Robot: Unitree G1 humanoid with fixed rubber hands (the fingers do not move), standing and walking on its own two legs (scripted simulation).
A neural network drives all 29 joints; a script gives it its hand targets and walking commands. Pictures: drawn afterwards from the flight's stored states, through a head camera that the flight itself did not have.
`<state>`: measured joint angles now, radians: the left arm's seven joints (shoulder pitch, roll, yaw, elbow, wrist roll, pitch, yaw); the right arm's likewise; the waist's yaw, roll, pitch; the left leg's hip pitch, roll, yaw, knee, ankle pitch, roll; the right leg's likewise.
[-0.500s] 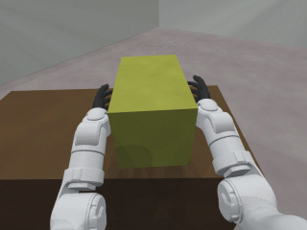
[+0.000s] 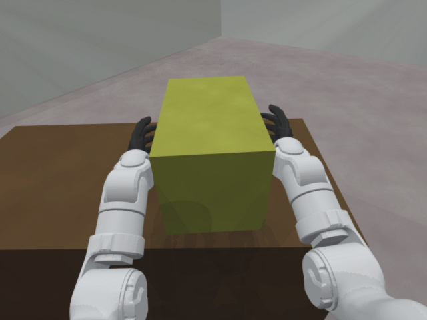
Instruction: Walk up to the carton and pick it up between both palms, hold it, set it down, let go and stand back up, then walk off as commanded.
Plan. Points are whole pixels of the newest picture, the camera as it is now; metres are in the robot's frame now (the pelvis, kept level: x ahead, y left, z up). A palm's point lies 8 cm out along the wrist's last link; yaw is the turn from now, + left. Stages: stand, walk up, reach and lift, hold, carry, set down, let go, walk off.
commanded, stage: hold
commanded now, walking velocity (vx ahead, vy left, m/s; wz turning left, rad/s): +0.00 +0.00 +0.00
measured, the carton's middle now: (210, 144) +0.43 +0.01 +0.17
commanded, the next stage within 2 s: none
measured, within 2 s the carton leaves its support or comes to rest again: neither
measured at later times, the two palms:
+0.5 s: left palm (139, 156) +0.37 +0.14 +0.19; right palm (281, 143) +0.38 -0.13 +0.19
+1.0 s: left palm (139, 156) +0.37 +0.14 +0.19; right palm (281, 143) +0.38 -0.13 +0.19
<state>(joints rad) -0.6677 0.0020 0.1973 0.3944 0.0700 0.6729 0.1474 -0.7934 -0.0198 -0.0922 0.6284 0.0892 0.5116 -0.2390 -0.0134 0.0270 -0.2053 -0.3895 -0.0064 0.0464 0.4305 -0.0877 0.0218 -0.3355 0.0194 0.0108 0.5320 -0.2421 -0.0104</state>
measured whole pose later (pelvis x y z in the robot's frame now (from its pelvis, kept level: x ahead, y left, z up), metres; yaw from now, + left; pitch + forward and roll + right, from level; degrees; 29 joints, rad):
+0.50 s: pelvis +0.00 +0.00 +0.00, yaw +0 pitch +3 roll +0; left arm -0.67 0.00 0.20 0.39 0.07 0.67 0.15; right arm -0.79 -0.02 -0.09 0.63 0.09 0.51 -0.24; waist -0.01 0.03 -0.20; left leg -0.39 -0.01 0.05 0.43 -0.09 0.02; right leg -0.33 0.02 0.01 0.53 -0.24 -0.01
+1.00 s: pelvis +0.00 +0.00 +0.00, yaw +0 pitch +3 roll +0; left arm -0.67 0.00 0.20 0.40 0.07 0.67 0.14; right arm -0.79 -0.02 -0.09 0.63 0.09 0.51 -0.24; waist -0.01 0.03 -0.20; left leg -0.39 -0.01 0.05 0.43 -0.09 0.02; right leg -0.33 0.02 0.01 0.53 -0.24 -0.01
